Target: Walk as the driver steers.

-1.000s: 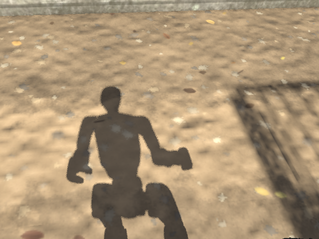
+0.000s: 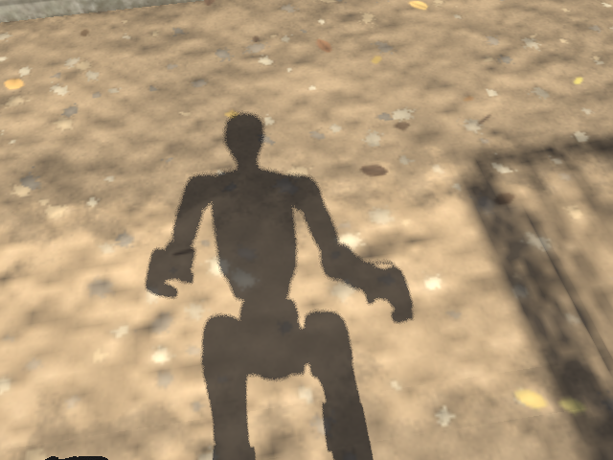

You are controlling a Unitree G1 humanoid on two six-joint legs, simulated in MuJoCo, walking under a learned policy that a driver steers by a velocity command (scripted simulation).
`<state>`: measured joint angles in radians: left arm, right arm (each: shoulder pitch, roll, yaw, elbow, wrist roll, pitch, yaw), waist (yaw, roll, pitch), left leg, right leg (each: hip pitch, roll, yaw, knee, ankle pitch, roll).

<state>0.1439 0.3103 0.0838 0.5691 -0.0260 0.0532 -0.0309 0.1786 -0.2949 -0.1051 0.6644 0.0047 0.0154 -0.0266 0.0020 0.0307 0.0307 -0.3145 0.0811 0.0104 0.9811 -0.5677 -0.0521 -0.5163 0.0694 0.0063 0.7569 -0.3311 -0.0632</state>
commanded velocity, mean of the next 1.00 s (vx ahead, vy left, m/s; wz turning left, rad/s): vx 0.80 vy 0.00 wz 0.32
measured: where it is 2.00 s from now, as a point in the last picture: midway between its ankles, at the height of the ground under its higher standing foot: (208, 134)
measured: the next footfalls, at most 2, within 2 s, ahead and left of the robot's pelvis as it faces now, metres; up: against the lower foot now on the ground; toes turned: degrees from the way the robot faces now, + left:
left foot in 0.48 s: +0.42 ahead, +0.07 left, +0.00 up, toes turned -3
right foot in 0.92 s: +0.90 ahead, -0.05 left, +0.00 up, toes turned +21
